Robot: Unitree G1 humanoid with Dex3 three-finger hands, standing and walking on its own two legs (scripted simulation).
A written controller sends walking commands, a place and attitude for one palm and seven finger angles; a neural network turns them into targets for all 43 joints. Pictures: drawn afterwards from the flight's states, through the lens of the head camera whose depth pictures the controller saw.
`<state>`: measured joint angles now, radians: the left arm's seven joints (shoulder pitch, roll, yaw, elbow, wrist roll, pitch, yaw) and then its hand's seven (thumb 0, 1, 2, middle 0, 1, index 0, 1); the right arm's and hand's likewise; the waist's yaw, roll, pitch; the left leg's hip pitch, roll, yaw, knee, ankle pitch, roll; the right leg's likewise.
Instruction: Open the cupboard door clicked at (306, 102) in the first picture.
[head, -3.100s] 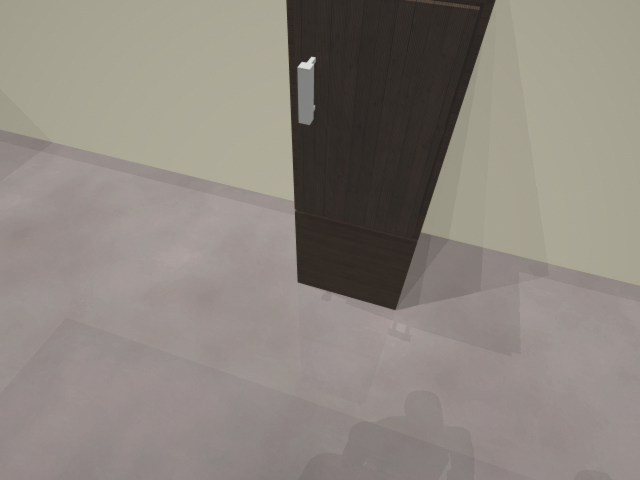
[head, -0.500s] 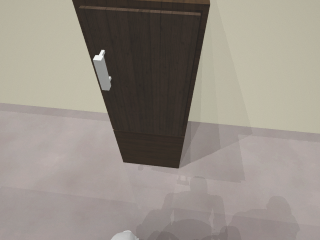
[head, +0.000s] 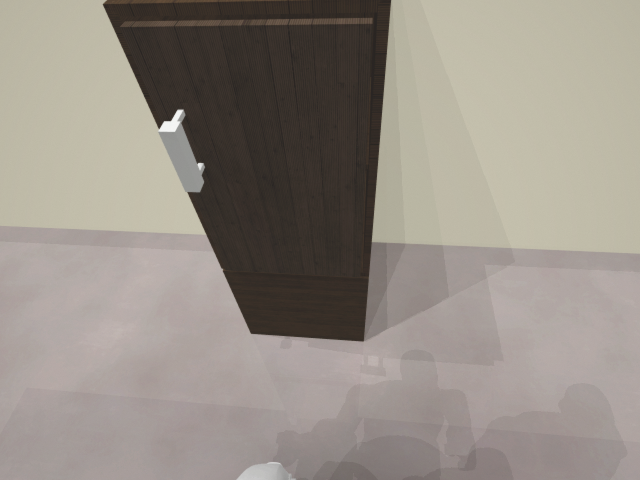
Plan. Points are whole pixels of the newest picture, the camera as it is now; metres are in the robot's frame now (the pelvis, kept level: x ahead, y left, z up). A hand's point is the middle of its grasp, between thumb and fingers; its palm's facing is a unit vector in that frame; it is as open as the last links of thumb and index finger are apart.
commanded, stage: come to a stop and stand still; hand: left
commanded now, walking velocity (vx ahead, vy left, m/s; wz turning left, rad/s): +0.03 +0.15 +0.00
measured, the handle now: (187, 150) +0.59 +0.27 +0.07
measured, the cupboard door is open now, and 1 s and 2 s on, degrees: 0 0 0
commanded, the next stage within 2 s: look again from close up in 0.78 s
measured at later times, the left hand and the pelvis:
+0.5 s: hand out of the picture +0.03 +0.21 -0.16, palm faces +0.02 -0.98 -0.22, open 7.3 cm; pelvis -0.01 +0.03 +0.01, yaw +0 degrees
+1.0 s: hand out of the picture -0.05 +0.19 -0.17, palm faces +0.04 -0.99 -0.16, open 7.4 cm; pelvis -0.03 +0.03 +0.01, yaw +0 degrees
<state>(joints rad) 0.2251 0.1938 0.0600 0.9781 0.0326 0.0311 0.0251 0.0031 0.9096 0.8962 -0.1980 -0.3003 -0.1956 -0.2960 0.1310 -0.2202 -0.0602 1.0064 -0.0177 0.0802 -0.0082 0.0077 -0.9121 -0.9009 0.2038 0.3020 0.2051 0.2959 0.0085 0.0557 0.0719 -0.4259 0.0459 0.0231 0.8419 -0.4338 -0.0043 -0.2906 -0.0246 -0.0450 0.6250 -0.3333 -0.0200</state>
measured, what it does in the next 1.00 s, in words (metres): steps on the spot: left foot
